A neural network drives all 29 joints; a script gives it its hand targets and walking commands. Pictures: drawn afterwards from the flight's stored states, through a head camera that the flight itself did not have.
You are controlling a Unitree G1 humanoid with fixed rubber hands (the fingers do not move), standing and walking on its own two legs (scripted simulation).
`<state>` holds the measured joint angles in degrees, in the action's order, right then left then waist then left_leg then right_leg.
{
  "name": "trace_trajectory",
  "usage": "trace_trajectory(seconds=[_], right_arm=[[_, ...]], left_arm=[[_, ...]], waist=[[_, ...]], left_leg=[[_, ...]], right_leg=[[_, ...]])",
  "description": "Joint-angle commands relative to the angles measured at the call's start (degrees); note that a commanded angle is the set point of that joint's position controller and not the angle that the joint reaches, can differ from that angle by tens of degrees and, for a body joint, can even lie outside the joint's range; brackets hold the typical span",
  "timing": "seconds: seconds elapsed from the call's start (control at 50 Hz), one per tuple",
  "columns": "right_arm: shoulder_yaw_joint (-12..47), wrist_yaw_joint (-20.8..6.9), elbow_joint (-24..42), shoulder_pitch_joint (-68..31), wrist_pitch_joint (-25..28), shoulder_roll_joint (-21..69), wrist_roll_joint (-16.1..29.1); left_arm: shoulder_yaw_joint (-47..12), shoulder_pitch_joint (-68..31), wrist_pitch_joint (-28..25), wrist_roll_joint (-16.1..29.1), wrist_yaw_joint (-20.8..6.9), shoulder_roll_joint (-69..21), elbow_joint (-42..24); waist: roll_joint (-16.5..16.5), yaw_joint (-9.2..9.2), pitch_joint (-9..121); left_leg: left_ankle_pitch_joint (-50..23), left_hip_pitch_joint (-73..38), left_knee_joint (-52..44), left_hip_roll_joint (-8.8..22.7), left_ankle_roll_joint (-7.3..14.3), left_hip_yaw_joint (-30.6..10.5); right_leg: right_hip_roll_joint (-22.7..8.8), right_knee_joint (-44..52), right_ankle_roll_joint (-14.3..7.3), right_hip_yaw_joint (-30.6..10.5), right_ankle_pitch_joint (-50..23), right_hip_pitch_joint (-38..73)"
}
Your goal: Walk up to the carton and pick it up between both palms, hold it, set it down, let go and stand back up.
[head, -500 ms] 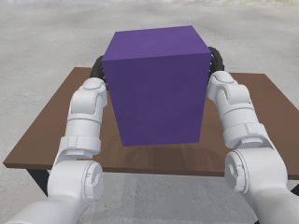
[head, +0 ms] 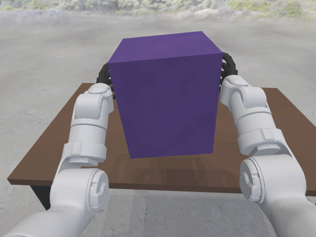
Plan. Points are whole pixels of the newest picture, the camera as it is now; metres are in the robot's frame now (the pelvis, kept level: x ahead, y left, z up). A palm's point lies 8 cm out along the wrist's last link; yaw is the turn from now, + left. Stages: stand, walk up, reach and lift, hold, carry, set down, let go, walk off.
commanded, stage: hold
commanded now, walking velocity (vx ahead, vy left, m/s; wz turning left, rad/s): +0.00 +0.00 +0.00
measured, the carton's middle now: (166, 94) +0.40 -0.01 +0.23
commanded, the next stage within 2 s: none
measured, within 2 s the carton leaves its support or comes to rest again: neither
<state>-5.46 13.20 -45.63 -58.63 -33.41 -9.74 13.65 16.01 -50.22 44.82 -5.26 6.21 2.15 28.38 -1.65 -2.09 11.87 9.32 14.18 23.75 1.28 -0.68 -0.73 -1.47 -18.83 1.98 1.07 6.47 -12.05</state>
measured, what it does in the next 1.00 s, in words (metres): stands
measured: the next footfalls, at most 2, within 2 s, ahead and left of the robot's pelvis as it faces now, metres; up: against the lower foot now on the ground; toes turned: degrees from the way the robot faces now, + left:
none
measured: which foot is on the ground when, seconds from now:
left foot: down 0.00-1.00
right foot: down 0.00-1.00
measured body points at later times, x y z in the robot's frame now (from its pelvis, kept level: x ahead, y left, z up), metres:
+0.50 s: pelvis -0.01 +0.00 +0.00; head -0.09 -0.01 +0.44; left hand +0.38 +0.14 +0.28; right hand +0.39 -0.16 +0.30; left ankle +0.04 +0.12 -0.74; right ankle +0.04 -0.14 -0.74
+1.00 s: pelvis -0.01 +0.00 +0.00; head -0.09 -0.01 +0.44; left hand +0.38 +0.15 +0.28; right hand +0.39 -0.16 +0.29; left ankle +0.04 +0.12 -0.74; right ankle +0.04 -0.14 -0.74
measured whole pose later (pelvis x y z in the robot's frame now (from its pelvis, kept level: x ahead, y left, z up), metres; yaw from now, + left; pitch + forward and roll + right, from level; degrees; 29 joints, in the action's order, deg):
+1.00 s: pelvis -0.01 +0.00 +0.00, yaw +0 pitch -1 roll -1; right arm -5.5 13.7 -45.6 -62.2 -37.4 -10.6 13.8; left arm 17.6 -53.9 48.3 -8.3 3.9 2.5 28.4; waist -2.3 -0.9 12.0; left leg 8.9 14.2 23.8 1.3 -0.6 -0.7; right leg -1.5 -18.8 2.0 1.0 6.1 -12.0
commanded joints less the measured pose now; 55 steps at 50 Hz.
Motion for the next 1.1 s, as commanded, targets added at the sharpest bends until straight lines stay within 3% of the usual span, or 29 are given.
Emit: trace_trajectory(seconds=[0.0,0.04,0.08,0.1,0.12,0.16,0.18,0.24,0.32,0.38,0.4,0.42,0.44,0.5,0.52,0.6,0.62,0.72,0.78,0.8,0.82,0.84,0.86,0.92,0.94,0.96,1.02,1.04,1.08], right_arm=[[21.25,-8.13,18.33,-54.27,0.16,45.50,18.38],[20.82,-8.16,18.04,-55.40,-0.11,46.08,17.40],[20.86,-8.50,18.65,-55.94,0.03,47.50,17.79],[19.13,-8.47,15.27,-56.02,-0.52,45.83,16.70],[18.74,-8.96,15.40,-55.82,-0.33,45.96,16.80],[18.61,-9.05,13.54,-56.09,-0.81,46.16,16.44],[19.57,-9.29,16.40,-56.52,-0.06,46.56,16.81],[18.36,-9.55,16.60,-57.01,-0.36,46.37,16.18],[18.44,-9.39,13.22,-56.15,-1.21,45.74,16.45],[17.96,-9.41,14.38,-56.67,-0.79,45.34,16.15],[18.06,-9.50,12.63,-56.69,-1.48,45.21,15.88],[17.80,-9.40,12.75,-55.52,-1.48,45.01,16.27],[19.36,-9.29,16.83,-57.56,-0.54,46.36,16.96],[18.35,-8.86,16.29,-56.00,-1.04,44.83,16.56],[17.74,-8.86,16.19,-55.92,-1.01,44.12,16.72],[18.67,-8.58,16.12,-54.31,-1.86,44.46,16.55],[18.73,-8.53,17.87,-56.95,-1.40,45.00,17.23],[17.17,-8.70,16.26,-57.61,-1.90,44.60,17.17],[17.35,-8.98,14.38,-54.89,-2.03,44.87,17.14],[17.39,-9.02,14.06,-56.37,-2.43,44.86,16.54],[17.09,-9.03,13.98,-54.15,-2.41,44.47,16.40],[17.59,-8.82,16.14,-56.54,-2.11,45.29,16.59],[16.83,-9.05,14.77,-56.25,-2.18,45.62,16.34],[18.55,-8.86,16.32,-56.14,-2.29,46.59,17.38],[19.12,-8.59,18.39,-56.55,-2.00,45.95,17.84],[17.40,-8.62,16.60,-56.24,-2.33,44.31,16.78],[16.79,-8.72,14.31,-55.69,-2.61,43.81,16.79],[17.25,-8.69,16.57,-56.64,-2.39,45.49,16.56],[17.80,-8.48,18.39,-56.12,-2.19,45.96,17.36]], left_arm=[[-21.52,-62.48,-3.83,8.84,-8.02,-33.33,-21.14],[-20.26,-62.23,-3.83,8.99,-8.13,-32.61,-18.75],[-20.37,-63.70,-4.06,9.54,-8.23,-32.58,-20.50],[-18.38,-62.47,-3.25,7.72,-8.80,-32.07,-16.99],[-19.95,-65.08,-3.77,9.18,-8.63,-32.79,-19.29],[-17.08,-63.61,-3.45,7.59,-8.85,-32.04,-16.25],[-18.71,-64.92,-3.64,9.03,-8.79,-33.16,-19.81],[-18.52,-64.76,-3.50,9.29,-9.06,-32.53,-18.15],[-13.87,-61.93,-2.55,6.04,-9.56,-30.61,-14.38],[-14.88,-62.12,-2.68,7.05,-10.35,-30.80,-14.30],[-13.75,-63.08,-2.57,6.85,-10.39,-30.01,-14.04],[-14.19,-62.53,-2.44,6.31,-10.32,-29.35,-14.48],[-15.99,-63.63,-2.93,7.94,-10.23,-30.99,-17.09],[-16.42,-61.22,-2.44,8.05,-10.75,-31.35,-15.91],[-18.15,-64.20,-2.67,9.09,-10.57,-32.37,-17.77],[-17.66,-61.89,-2.49,8.63,-10.41,-31.56,-18.01],[-19.04,-63.89,-2.47,9.19,-10.26,-32.26,-18.71],[-18.09,-65.57,-2.54,9.59,-10.44,-32.72,-16.26],[-16.58,-64.37,-2.49,8.55,-10.46,-32.00,-17.85],[-15.13,-64.35,-2.37,7.82,-10.59,-30.89,-15.20],[-16.44,-64.57,-2.45,9.03,-10.73,-31.38,-17.58],[-15.81,-63.08,-2.51,8.45,-10.77,-31.11,-16.01],[-16.97,-65.31,-2.75,8.45,-10.67,-31.81,-16.97],[-15.13,-63.80,-2.69,7.97,-10.52,-30.13,-17.97],[-16.68,-63.07,-2.55,8.32,-10.43,-31.41,-18.47],[-16.49,-63.96,-2.18,8.50,-10.62,-31.33,-16.65],[-16.12,-62.94,-1.99,7.86,-10.91,-31.82,-14.94],[-15.89,-64.06,-2.43,8.95,-10.67,-30.20,-16.30],[-17.44,-63.16,-2.39,9.54,-10.61,-32.10,-17.75]], waist=[[-1.26,1.08,25.02],[1.17,1.40,24.24],[0.77,1.96,25.80],[0.78,2.11,21.85],[-0.14,1.33,23.86],[1.33,2.61,20.98],[-0.11,2.01,26.19],[0.57,1.81,24.67],[2.25,3.74,21.07],[2.00,2.53,22.13],[2.75,3.55,21.96],[2.48,2.98,21.93],[1.92,3.46,25.98],[2.31,2.02,23.97],[0.02,0.72,25.52],[2.05,1.24,25.74],[0.31,1.50,27.52],[0.20,0.90,23.72],[0.15,1.72,24.87],[1.30,2.69,22.19],[0.79,1.12,24.31],[1.73,2.04,23.12],[0.20,1.13,22.73],[2.24,2.87,25.37],[1.73,2.62,26.41],[1.26,1.13,23.44],[-0.34,1.57,22.29],[2.15,2.23,24.85],[-0.26,1.51,25.89]], left_leg=[[-9.78,-8.55,-1.77,-3.89,-1.59,-1.03],[-7.68,-6.50,-3.09,-3.50,-0.87,-1.11],[-6.04,-6.03,-3.23,-3.55,-0.59,-0.82],[-3.78,-4.45,-4.30,-3.38,-0.60,-0.68],[-3.69,-4.25,-4.77,-2.95,-1.04,-1.07],[-0.86,-2.44,-5.89,-2.81,-0.04,-0.89],[-2.73,-3.29,-5.71,-2.51,-0.23,-1.01],[-1.47,-3.29,-5.53,-3.00,-0.50,-0.36],[-1.16,-1.17,-6.11,-3.22,0.66,-0.22],[-0.18,-0.53,-6.53,-2.99,0.46,-0.12],[-0.37,-1.07,-6.76,-3.25,0.57,-0.23],[-0.12,-1.15,-6.43,-3.44,0.51,-0.09],[-2.66,-2.12,-6.00,-3.09,0.43,-0.10],[-3.82,-2.06,-5.89,-3.07,-0.23,-0.08],[-3.07,-3.24,-5.77,-2.91,-0.85,-0.81],[-5.50,-3.39,-4.45,-3.31,-0.69,-0.37],[-5.86,-4.61,-4.40,-3.32,-1.20,-0.52],[-1.67,-1.71,-5.56,-3.13,-1.10,-0.61],[-3.08,-2.04,-5.91,-2.88,-0.96,-0.51],[0.37,-0.53,-6.77,-2.93,-0.10,-0.48],[-1.58,-1.07,-6.20,-3.09,-0.64,-0.64],[-0.84,-0.41,-6.59,-3.04,-0.28,-0.50],[-1.06,-0.92,-6.17,-3.05,-0.88,-0.68],[-4.28,-2.23,-5.15,-3.75,-0.11,-0.33],[-7.03,-3.44,-4.65,-3.63,-0.78,-0.66],[-3.59,-3.20,-5.09,-3.56,-0.69,-0.86],[-1.92,-0.84,-6.09,-3.06,-0.98,-0.70],[-1.63,-1.44,-5.72,-3.49,-0.19,-0.45],[-5.19,-2.76,-4.77,-3.60,-1.14,-0.53]], right_leg=[[7.68,1.00,0.04,-0.12,-3.97,12.40],[7.94,1.05,0.00,-0.09,-2.40,12.93],[7.71,0.88,0.36,-0.11,-2.13,12.72],[7.71,1.30,-0.24,-0.13,0.35,12.82],[8.05,0.42,-0.25,0.26,-0.88,13.35],[7.91,1.18,0.11,-0.10,1.42,12.53],[8.17,-0.44,0.18,0.28,-1.92,14.98],[7.85,0.55,-0.07,-0.05,0.56,13.43],[7.64,0.78,0.26,-0.56,0.96,14.56],[7.70,0.17,0.39,-0.42,0.20,16.00],[7.72,0.65,0.24,-0.39,1.47,15.67],[7.53,1.03,0.21,-0.70,1.17,15.26],[8.27,-0.32,0.35,-0.10,-1.09,16.58],[8.28,0.55,0.00,-0.53,-1.55,15.98],[8.13,0.24,-0.29,-0.63,-1.04,14.99],[7.94,0.37,0.02,-0.54,-2.86,16.15],[8.11,0.07,-0.15,-0.41,-2.11,15.25],[8.15,0.47,0.13,-0.64,1.06,14.51],[8.27,-0.56,-0.06,-0.27,-0.90,15.91],[7.79,0.40,0.12,-0.47,2.50,14.73],[7.94,-0.30,0.02,-0.50,-0.43,16.15],[8.07,-0.15,0.38,-0.23,0.60,15.73],[8.01,-0.06,0.13,-0.25,1.02,15.85],[7.53,0.29,0.44,-0.46,-0.50,16.30],[7.84,-0.02,0.35,-0.44,-3.00,16.19],[7.78,0.69,0.02,-0.63,0.15,13.99],[8.09,0.13,-0.03,-0.43,0.75,15.32],[7.88,0.19,0.34,-0.66,1.32,15.86],[7.79,-0.17,0.01,-0.92,-1.84,15.56]])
